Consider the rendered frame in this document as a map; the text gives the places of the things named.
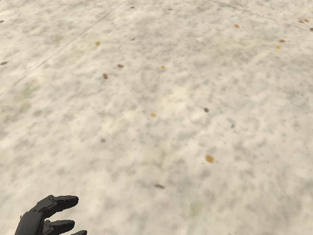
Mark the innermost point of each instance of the robot left hand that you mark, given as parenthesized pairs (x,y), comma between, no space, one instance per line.
(33,222)

